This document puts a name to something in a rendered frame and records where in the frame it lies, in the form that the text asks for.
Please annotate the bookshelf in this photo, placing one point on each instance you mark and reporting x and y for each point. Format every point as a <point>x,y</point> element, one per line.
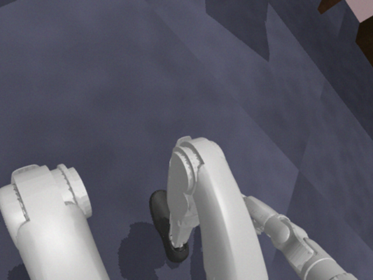
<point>364,38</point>

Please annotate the right robot arm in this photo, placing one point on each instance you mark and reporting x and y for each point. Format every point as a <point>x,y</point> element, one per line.
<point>309,260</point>

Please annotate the right robot hand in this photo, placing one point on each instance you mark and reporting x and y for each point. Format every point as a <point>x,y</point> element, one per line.
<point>259,211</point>

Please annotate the right robot foot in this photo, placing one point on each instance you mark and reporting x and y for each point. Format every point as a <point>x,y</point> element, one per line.
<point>161,218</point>

